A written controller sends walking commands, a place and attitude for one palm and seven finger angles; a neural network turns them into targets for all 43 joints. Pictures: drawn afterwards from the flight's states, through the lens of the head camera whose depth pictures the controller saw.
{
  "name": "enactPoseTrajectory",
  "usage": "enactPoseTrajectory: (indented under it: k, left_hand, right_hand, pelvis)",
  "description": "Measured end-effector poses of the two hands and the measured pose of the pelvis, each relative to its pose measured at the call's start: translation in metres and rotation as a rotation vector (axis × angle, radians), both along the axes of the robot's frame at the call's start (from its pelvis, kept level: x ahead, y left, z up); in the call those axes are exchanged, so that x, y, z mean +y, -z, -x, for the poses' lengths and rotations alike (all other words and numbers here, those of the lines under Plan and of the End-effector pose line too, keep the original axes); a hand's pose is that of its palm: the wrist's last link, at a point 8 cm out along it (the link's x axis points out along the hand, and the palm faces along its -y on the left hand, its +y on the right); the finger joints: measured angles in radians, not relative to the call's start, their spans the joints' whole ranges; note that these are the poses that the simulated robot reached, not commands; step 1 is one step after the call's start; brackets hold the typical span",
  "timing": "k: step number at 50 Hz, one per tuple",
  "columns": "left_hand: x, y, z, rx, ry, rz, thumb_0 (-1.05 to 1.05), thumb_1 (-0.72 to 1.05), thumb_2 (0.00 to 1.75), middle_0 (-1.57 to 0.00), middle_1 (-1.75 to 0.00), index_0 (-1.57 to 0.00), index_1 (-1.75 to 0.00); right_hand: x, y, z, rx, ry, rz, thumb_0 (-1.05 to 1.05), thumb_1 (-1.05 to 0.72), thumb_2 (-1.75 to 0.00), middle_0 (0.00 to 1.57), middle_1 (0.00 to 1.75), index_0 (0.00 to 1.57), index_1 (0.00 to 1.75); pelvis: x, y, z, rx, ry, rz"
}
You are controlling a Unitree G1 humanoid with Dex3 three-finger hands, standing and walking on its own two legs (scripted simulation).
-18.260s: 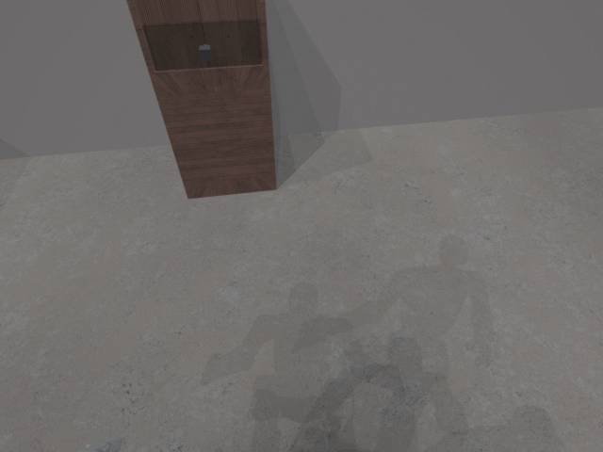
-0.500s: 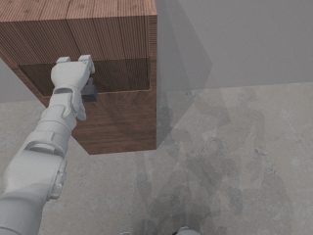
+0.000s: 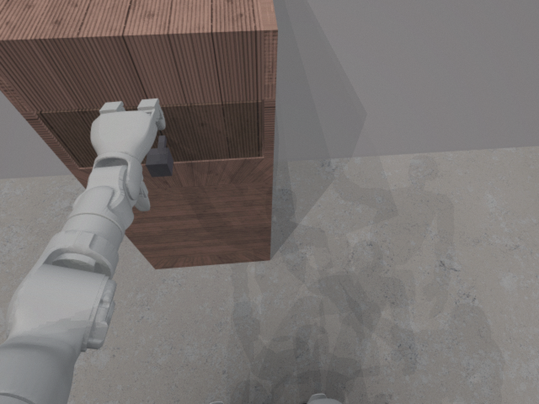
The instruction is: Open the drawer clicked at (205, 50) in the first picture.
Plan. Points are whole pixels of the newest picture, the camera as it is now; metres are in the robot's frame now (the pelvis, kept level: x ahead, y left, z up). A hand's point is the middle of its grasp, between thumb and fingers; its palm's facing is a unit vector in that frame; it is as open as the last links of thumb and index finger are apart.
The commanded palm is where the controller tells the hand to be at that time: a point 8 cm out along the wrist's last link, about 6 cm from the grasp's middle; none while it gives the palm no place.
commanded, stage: re-aim the fingers above the handle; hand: left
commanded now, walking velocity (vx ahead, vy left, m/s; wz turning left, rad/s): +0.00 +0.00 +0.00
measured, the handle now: (161, 154) +0.56 +0.17 -0.03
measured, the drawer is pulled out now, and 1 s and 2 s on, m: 0.00 0.00 0.00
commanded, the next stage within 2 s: lower the fingers behind the handle in 1.18 s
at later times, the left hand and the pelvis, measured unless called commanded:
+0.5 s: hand (140, 155) +0.50 +0.18 +0.04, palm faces -0.04 -0.04 -1.00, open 13.8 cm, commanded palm +0.49 +0.19 +0.09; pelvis -0.01 +0.00 +0.00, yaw +0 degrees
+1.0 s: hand (134, 151) +0.52 +0.20 +0.03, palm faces -0.05 -0.02 -1.00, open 13.8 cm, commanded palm +0.50 +0.19 +0.09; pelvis +0.00 +0.00 -0.01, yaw +0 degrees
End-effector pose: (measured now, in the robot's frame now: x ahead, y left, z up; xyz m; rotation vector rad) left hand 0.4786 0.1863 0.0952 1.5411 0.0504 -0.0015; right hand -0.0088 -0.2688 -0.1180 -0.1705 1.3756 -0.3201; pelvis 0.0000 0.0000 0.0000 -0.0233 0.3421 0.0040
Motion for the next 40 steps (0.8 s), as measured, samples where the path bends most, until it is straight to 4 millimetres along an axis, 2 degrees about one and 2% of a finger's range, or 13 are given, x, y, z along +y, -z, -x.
enactPoseTrajectory:
  k: [6,11,17,26,34,40]
  left_hand:
    - [0.003,0.001,0.004,0.002,-0.023,-0.006,0.0,-0.49,0.3,-0.32,-1.2,-0.32,-1.2]
    - [0.013,-0.002,0.003,0.01,-0.042,-0.021,0.0,-0.49,0.3,-0.32,-1.2,-0.32,-1.2]
    - [0.018,-0.004,0.002,0.031,-0.038,-0.03,0.0,-0.49,0.3,-0.32,-1.2,-0.32,-1.2]
    - [-0.001,0.001,-0.005,0.0,0.016,0.007,0.0,-0.49,0.3,-0.32,-1.2,-0.32,-1.2]
    - [0.011,0.004,-0.015,0.029,-0.068,-0.028,0.0,-0.49,0.3,-0.32,-1.2,-0.32,-1.2]
    - [0.011,0.005,-0.017,0.068,-0.026,-0.011,0.0,-0.49,0.3,-0.32,-1.2,-0.32,-1.2]
  right_hand:
    - [0.002,0.001,-0.012,-0.042,-0.012,-0.003,0.0,-0.91,-0.9,0.2,0.3,0.2,0.3]
    - [0.003,0.001,-0.014,-0.05,-0.02,0.001,0.0,-0.91,-0.9,0.2,0.3,0.2,0.3]
    - [0.001,0.0,-0.005,-0.024,-0.02,0.006,0.0,-0.91,-0.9,0.2,0.3,0.2,0.3]
    - [-0.002,0.0,0.016,0.028,-0.001,0.018,0.0,-0.91,-0.9,0.2,0.3,0.2,0.3]
    - [0.001,0.001,0.028,0.049,0.03,0.012,0.0,-0.91,-0.9,0.2,0.3,0.2,0.3]
    - [0.002,-0.003,0.03,0.063,0.033,0.019,0.0,-0.91,-0.9,0.2,0.3,0.2,0.3]
  pelvis:
    - [0.001,0.0,0.002,-0.007,0.002,-0.001]
    - [0.0,0.0,0.004,-0.009,-0.002,-0.001]
    - [0.0,0.001,0.006,-0.005,-0.01,0.001]
    - [0.0,0.004,0.007,0.012,-0.005,0.002]
    - [-0.001,0.004,0.008,0.026,0.008,0.001]
    - [0.0,0.003,0.004,0.028,0.004,0.004]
